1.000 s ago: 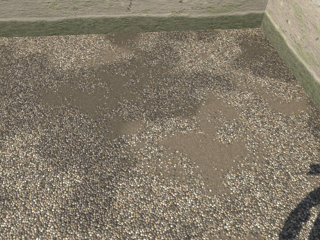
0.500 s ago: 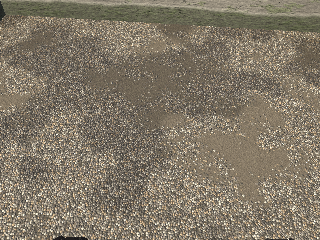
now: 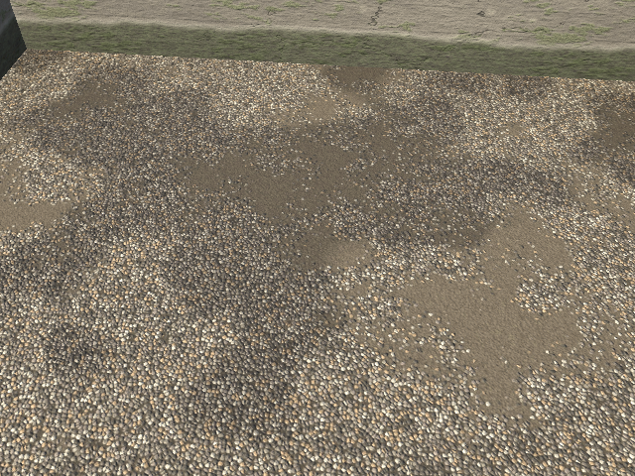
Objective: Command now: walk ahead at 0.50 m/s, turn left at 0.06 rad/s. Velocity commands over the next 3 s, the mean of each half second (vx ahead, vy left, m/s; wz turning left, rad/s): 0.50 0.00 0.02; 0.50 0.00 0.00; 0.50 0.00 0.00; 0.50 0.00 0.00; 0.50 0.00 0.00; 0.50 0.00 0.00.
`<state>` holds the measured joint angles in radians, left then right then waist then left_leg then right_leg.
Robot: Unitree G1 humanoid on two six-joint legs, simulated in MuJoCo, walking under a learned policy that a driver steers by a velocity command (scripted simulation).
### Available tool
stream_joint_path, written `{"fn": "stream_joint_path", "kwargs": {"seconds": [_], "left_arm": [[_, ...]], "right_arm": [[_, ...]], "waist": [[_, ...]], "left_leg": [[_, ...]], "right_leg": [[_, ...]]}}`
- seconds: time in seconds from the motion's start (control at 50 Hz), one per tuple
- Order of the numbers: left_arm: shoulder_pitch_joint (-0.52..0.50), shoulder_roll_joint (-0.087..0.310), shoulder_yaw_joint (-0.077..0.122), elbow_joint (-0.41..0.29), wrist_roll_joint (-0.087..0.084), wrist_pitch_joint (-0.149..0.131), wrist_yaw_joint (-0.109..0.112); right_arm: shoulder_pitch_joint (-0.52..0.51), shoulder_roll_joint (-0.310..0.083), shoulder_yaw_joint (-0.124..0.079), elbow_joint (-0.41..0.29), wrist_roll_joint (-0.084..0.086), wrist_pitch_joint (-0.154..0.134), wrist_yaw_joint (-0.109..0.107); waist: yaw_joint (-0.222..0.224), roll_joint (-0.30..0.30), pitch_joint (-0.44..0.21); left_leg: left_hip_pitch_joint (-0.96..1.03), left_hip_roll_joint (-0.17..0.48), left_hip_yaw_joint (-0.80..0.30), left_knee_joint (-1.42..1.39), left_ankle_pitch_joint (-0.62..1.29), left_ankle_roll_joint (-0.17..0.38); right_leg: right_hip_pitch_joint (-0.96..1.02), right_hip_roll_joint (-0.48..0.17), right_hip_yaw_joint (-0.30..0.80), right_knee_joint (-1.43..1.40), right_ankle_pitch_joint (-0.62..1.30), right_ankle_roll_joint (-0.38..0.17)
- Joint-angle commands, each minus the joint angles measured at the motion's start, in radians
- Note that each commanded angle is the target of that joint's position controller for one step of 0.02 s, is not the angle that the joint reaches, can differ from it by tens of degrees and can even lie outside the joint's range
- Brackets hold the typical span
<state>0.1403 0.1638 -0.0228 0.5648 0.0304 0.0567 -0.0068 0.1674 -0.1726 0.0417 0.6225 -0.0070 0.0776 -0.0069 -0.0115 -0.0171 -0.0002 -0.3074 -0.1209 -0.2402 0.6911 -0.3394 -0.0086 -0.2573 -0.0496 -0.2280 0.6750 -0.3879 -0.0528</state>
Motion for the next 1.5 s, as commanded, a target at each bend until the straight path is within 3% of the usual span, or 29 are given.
{"fn": "stream_joint_path", "kwargs": {"seconds": [0.02,0.64,0.74,0.96,0.98,1.02,1.4,1.42,1.5], "left_arm": [[-0.079,0.069,0.018,-0.098,0.0,-0.017,0.002],[-0.052,0.065,0.012,-0.116,-0.005,-0.006,-0.001],[-0.036,0.069,0.006,-0.11,-0.004,-0.021,-0.011],[-0.021,0.075,0.004,-0.109,-0.003,-0.024,-0.01],[0.003,0.091,0.012,-0.092,-0.012,-0.023,0.001],[0.008,0.088,0.011,-0.089,-0.011,-0.02,0.008],[-0.001,0.074,0.006,-0.085,-0.004,-0.013,0.007],[-0.021,0.058,-0.002,-0.101,0.004,-0.016,-0.004],[-0.014,0.062,-0.002,-0.102,0.003,-0.024,-0.012]], "right_arm": [[-0.074,-0.079,-0.022,-0.084,-0.002,-0.017,-0.005],[-0.115,-0.075,-0.01,-0.056,-0.001,-0.021,-0.019],[-0.129,-0.082,-0.011,-0.058,0.002,-0.018,-0.017],[-0.137,-0.083,-0.01,-0.057,0.002,-0.016,-0.017],[-0.136,-0.083,-0.013,-0.059,-0.003,-0.01,-0.023],[-0.134,-0.084,-0.014,-0.057,-0.001,-0.007,-0.026],[-0.156,-0.075,-0.006,-0.064,0.001,-0.005,-0.022],[-0.158,-0.075,-0.002,-0.062,0.004,-0.011,-0.016],[-0.163,-0.078,-0.001,-0.066,0.002,-0.017,-0.012]], "waist": [[0.003,0.009,-0.039],[0.006,0.005,-0.06],[0.006,0.004,-0.064],[0.006,0.013,-0.067],[0.003,-0.001,-0.083],[0.004,0.001,-0.082],[0.005,0.019,-0.063],[0.009,0.034,-0.048],[0.011,0.034,-0.053]], "left_leg": [[-0.18,0.032,0.032,-0.113,0.159,0.053],[-0.108,0.039,0.065,-0.075,0.255,0.043],[-0.12,0.051,0.062,-0.074,0.247,0.046],[-0.105,0.052,0.067,-0.068,0.262,0.047],[-0.11,0.062,0.083,-0.059,0.294,0.057],[-0.109,0.062,0.095,-0.052,0.292,0.055],[-0.11,0.071,0.074,-0.082,0.304,0.069],[-0.106,0.062,0.054,-0.094,0.261,0.061],[-0.115,0.066,0.034,-0.113,0.23,0.064]], "right_leg": [[0.17,-0.068,0.102,-0.134,0.065,0.028],[0.15,-0.063,0.092,-0.115,0.171,0.021],[0.16,-0.067,0.093,-0.111,0.174,0.014],[0.155,-0.066,0.093,-0.105,0.199,0.014],[0.19,-0.08,0.09,-0.096,0.25,0.012],[0.192,-0.088,0.089,-0.093,0.283,0.008],[0.155,-0.067,0.079,-0.092,0.149,0.023],[0.12,-0.054,0.082,-0.097,0.102,0.025],[0.131,-0.049,0.091,-0.099,0.081,0.029]]}}
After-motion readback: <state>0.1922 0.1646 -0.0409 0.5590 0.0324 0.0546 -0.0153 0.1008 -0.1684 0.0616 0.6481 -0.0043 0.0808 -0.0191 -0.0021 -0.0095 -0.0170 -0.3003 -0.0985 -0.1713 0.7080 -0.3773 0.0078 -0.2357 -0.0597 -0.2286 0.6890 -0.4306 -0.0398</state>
